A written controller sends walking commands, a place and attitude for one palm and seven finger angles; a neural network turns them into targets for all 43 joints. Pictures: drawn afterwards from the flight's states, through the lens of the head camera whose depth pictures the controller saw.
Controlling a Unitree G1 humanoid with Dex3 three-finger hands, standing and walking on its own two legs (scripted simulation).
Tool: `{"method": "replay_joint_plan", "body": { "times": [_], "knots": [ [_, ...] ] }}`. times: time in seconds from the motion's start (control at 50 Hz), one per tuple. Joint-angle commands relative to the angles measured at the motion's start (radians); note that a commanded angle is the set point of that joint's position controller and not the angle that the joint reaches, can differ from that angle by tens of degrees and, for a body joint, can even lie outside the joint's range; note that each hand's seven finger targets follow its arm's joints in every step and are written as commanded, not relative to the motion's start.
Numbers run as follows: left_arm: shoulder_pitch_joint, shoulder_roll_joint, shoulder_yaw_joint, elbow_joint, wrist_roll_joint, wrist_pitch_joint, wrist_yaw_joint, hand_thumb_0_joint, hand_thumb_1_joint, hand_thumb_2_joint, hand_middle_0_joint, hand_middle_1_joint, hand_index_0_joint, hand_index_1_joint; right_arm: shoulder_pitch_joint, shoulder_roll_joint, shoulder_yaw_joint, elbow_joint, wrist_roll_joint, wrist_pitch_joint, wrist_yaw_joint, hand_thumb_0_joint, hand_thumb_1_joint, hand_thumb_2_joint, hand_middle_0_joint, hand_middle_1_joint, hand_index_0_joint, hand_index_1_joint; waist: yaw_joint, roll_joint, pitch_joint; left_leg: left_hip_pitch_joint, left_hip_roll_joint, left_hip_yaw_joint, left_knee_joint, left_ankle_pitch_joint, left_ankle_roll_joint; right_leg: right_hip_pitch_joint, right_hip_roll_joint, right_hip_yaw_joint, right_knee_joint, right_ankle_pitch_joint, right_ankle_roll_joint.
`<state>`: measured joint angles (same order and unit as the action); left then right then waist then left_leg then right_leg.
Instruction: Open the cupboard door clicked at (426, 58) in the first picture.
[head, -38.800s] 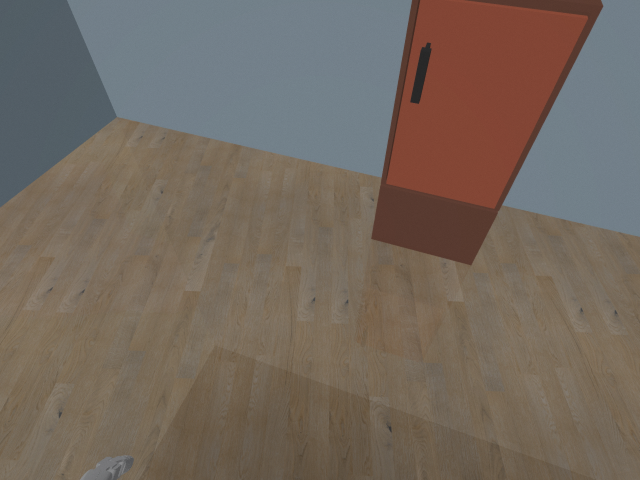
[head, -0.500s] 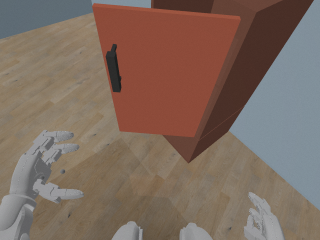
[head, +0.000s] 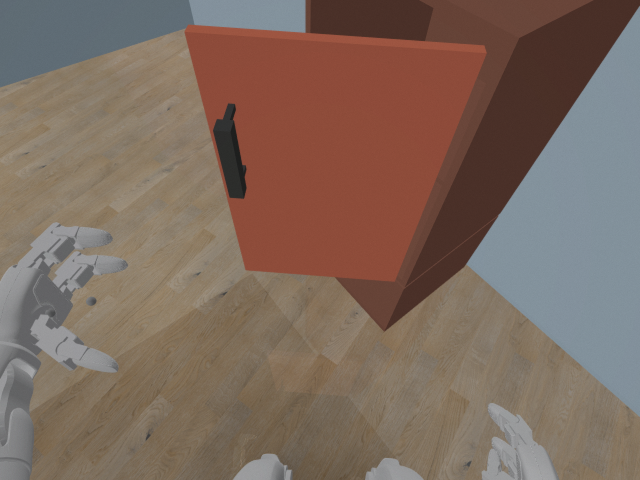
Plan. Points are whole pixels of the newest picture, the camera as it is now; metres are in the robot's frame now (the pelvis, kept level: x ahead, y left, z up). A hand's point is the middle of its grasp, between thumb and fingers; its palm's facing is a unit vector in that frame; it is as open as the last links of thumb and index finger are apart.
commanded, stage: raise the hand with hooked fingers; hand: left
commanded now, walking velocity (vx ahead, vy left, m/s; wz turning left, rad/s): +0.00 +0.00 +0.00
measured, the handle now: (234, 152) +0.56 +0.17 +0.04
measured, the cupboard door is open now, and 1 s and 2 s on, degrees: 48 48 48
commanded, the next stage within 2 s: move the hooked fingers beside the handle in 0.44 s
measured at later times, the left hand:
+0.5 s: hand (107, 309) +0.29 +0.26 +0.06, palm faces +0.00 -1.00 -0.04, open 14.0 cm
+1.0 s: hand (138, 257) +0.36 +0.25 +0.06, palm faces -0.02 -1.00 -0.03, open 14.0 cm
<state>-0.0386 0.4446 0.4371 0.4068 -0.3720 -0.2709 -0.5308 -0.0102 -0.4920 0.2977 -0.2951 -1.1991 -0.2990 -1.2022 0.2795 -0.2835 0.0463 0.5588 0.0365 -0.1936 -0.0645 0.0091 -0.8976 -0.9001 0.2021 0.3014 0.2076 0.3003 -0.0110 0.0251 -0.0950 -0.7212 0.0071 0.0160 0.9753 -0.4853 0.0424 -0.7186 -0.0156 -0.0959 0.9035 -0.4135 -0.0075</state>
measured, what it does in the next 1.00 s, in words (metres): stands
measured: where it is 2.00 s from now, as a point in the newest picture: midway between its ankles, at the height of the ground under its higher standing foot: outside the picture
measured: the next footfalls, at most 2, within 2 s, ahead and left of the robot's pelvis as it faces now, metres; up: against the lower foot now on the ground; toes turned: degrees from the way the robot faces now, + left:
none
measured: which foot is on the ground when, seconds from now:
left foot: down 0.00-1.00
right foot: down 0.00-1.00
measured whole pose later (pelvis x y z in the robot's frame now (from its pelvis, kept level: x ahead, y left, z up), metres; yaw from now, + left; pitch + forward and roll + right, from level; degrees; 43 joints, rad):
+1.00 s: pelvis -0.01 -0.01 +0.00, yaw -1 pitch +15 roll -1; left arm -0.30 0.47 0.45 0.68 -0.31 -0.32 -0.51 -0.01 -0.49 0.30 -0.30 -1.20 -0.30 -1.20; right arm 0.30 -0.29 0.04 0.57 0.03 -0.14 -0.07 0.01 -0.90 -0.90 0.20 0.30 0.21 0.30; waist -0.05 0.01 -0.09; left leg -0.76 0.02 0.03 0.97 -0.47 0.02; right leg -0.78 0.00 -0.08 0.92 -0.40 -0.03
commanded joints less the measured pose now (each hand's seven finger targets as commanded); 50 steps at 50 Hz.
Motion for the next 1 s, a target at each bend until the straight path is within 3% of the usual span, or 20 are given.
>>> {"method": "replay_joint_plan", "body": {
  "times": [0.0,0.1,0.16,0.22,0.28,0.3,0.42,0.46,0.52,0.58,0.66,0.72,0.76,0.82,0.86,0.9,0.94,0.98],
  "knots": [
    [-0.11,0.197,0.076,-0.148,-0.038,-0.045,-0.031,0.0,-0.5,0.3,-0.3,-1.2,-0.3,-1.2,0.006,-0.155,-0.075,-0.143,0.006,-0.053,-0.009,0.0,-0.9,-0.9,0.2,0.3,0.2,0.3,0.01,0.027,-0.284,0.174,-0.001,-0.062,-0.152,0.466,-0.039,0.185,0.041,0.03,-0.085,0.309,-0.024],
    [-0.128,0.235,0.106,-0.191,-0.022,-0.095,0.003,0.0,-0.5,0.3,-0.3,-1.2,-0.3,-1.2,0.014,-0.154,-0.081,-0.146,-0.002,-0.047,0.003,0.0,-0.9,-0.9,0.2,0.3,0.2,0.3,0.013,0.053,-0.296,0.176,-0.001,-0.057,-0.153,0.445,-0.038,0.181,0.042,0.037,-0.081,0.288,-0.025],
    [-0.13,0.239,0.117,-0.183,-0.021,-0.111,0.022,0.0,-0.5,0.3,-0.3,-1.2,-0.3,-1.2,0.008,-0.151,-0.08,-0.148,-0.002,-0.042,0.001,0.0,-0.9,-0.9,0.2,0.3,0.2,0.3,0.01,0.053,-0.269,0.146,-0.004,-0.05,-0.16,0.374,-0.034,0.178,0.038,0.042,-0.088,0.243,-0.023],
    [-0.149,0.242,0.107,-0.2,-0.011,-0.124,0.025,0.0,-0.5,0.3,-0.3,-1.2,-0.3,-1.2,0.003,-0.147,-0.077,-0.146,0.001,-0.037,-0.003,0.0,-0.9,-0.9,0.2,0.3,0.2,0.3,0.007,0.106,-0.272,0.161,-0.005,-0.049,-0.167,0.35,-0.032,0.173,0.036,0.047,-0.095,0.219,-0.026],
    [-0.144,0.243,0.102,-0.198,-0.012,-0.122,0.022,0.0,-0.5,0.3,-0.3,-1.2,-0.3,-1.2,0.005,-0.148,-0.076,-0.148,0.0,-0.038,-0.007,0.0,-0.9,-0.9,0.2,0.3,0.2,0.3,0.001,0.07,-0.279,0.159,-0.003,-0.05,-0.165,0.346,-0.026,0.183,0.04,0.05,-0.098,0.225,-0.025],
    [-0.15,0.235,0.095,-0.215,-0.014,-0.124,0.017,0.0,-0.5,0.3,-0.3,-1.2,-0.3,-1.2,0.002,-0.145,-0.075,-0.145,0.002,-0.038,-0.009,0.0,-0.9,-0.9,0.2,0.3,0.2,0.3,0.004,0.097,-0.303,0.17,-0.005,-0.047,-0.164,0.352,-0.026,0.194,0.037,0.055,-0.1,0.234,-0.023],
    [-0.158,0.224,0.092,-0.141,-0.027,-0.109,0.0,0.0,-0.5,0.3,-0.3,-1.2,-0.3,-1.2,-0.007,-0.147,-0.069,-0.14,0.006,-0.037,-0.018,0.0,-0.9,-0.9,0.2,0.3,0.2,0.3,-0.005,0.034,-0.24,0.12,-0.006,-0.046,-0.167,0.283,-0.022,0.186,0.036,0.061,-0.117,0.193,-0.019],
    [-0.162,0.223,0.089,-0.136,-0.022,-0.107,-0.002,0.0,-0.5,0.3,-0.3,-1.2,-0.3,-1.2,-0.009,-0.147,-0.068,-0.142,0.006,-0.04,-0.017,0.0,-0.9,-0.9,0.2,0.3,0.2,0.3,-0.001,0.05,-0.238,0.12,-0.008,-0.047,-0.168,0.282,-0.022,0.183,0.032,0.06,-0.114,0.192,-0.021],
    [-0.166,0.222,0.088,-0.145,-0.023,-0.111,-0.006,0.0,-0.5,0.3,-0.3,-1.2,-0.3,-1.2,-0.005,-0.145,-0.069,-0.141,0.005,-0.039,-0.017,0.0,-0.9,-0.9,0.2,0.3,0.2,0.3,-0.001,0.029,-0.272,0.131,-0.008,-0.044,-0.159,0.314,-0.02,0.207,0.033,0.064,-0.109,0.23,-0.019],
    [-0.28,0.214,0.058,-0.119,-0.017,-0.114,-0.003,0.0,-0.5,0.3,-0.3,-1.2,-0.3,-1.2,0.0,-0.148,-0.066,-0.122,0.003,-0.039,-0.023,0.0,-0.9,-0.9,0.2,0.3,0.2,0.3,-0.027,0.031,-0.228,0.113,-0.005,-0.046,-0.145,0.276,-0.019,0.158,0.035,0.07,-0.11,0.195,-0.019],
    [-0.361,0.263,0.087,-0.053,0.004,-0.124,0.002,0.0,-0.5,0.3,-0.3,-1.2,-0.3,-1.2,0.006,-0.151,-0.064,-0.106,0.005,-0.034,-0.031,0.0,-0.9,-0.9,0.2,0.3,0.2,0.3,-0.027,0.042,-0.24,0.095,-0.006,-0.047,-0.144,0.245,-0.02,0.152,0.028,0.077,-0.108,0.158,-0.018],
    [-0.437,0.248,0.05,-0.048,0.02,-0.127,0.001,0.0,-0.5,0.3,-0.3,-1.2,-0.3,-1.2,0.012,-0.146,-0.064,-0.101,0.004,-0.031,-0.032,0.0,-0.9,-0.9,0.2,0.3,0.2,0.3,-0.029,0.096,-0.286,0.133,-0.005,-0.047,-0.143,0.275,-0.021,0.145,0.029,0.076,-0.096,0.186,-0.021],
    [-0.449,0.253,0.05,-0.026,0.026,-0.123,0.006,0.0,-0.5,0.3,-0.3,-1.2,-0.3,-1.2,0.017,-0.148,-0.064,-0.101,0.003,-0.029,-0.031,0.0,-0.9,-0.9,0.2,0.3,0.2,0.3,-0.024,0.089,-0.306,0.134,-0.004,-0.05,-0.145,0.278,-0.023,0.149,0.028,0.073,-0.092,0.184,-0.021],
    [-0.455,0.313,0.108,0.07,0.032,-0.109,0.012,0.0,-0.5,0.3,-0.3,-1.2,-0.3,-1.2,0.033,-0.155,-0.063,-0.092,0.002,-0.012,-0.029,0.0,-0.9,-0.9,0.2,0.3,0.2,0.3,-0.019,0.026,-0.312,0.084,-0.005,-0.042,-0.134,0.287,-0.019,0.189,0.029,0.085,-0.09,0.212,-0.017],
    [-0.488,0.3,0.091,0.081,0.038,-0.106,0.015,0.0,-0.5,0.3,-0.3,-1.2,-0.3,-1.2,0.034,-0.153,-0.064,-0.094,0.004,-0.003,-0.025,0.0,-0.9,-0.9,0.2,0.3,0.2,0.3,-0.024,0.039,-0.311,0.077,-0.005,-0.038,-0.135,0.288,-0.019,0.179,0.027,0.082,-0.087,0.218,-0.015],
    [-0.49,0.315,0.106,0.089,0.039,-0.109,0.014,0.0,-0.5,0.3,-0.3,-1.2,-0.3,-1.2,0.047,-0.154,-0.067,-0.098,0.002,0.005,-0.02,0.0,-0.9,-0.9,0.2,0.3,0.2,0.3,-0.01,0.077,-0.34,0.097,-0.003,-0.034,-0.134,0.339,-0.022,0.196,0.029,0.083,-0.076,0.269,-0.02],
    [-0.454,0.32,0.113,0.086,0.044,-0.114,0.02,0.0,-0.5,0.3,-0.3,-1.2,-0.3,-1.2,0.058,-0.154,-0.071,-0.105,0.001,0.014,-0.013,0.0,-0.9,-0.9,0.2,0.3,0.2,0.3,-0.002,0.071,-0.369,0.11,-0.002,-0.033,-0.133,0.383,-0.022,0.214,0.03,0.08,-0.072,0.309,-0.019],
    [-0.491,0.305,0.094,0.08,0.043,-0.12,0.021,0.0,-0.5,0.3,-0.3,-1.2,-0.3,-1.2,0.069,-0.156,-0.075,-0.105,-0.001,0.022,-0.01,0.0,-0.9,-0.9,0.2,0.3,0.2,0.3,-0.019,0.05,-0.372,0.112,0.002,-0.034,-0.122,0.404,-0.02,0.203,0.037,0.08,-0.065,0.33,-0.018]
  ]
}}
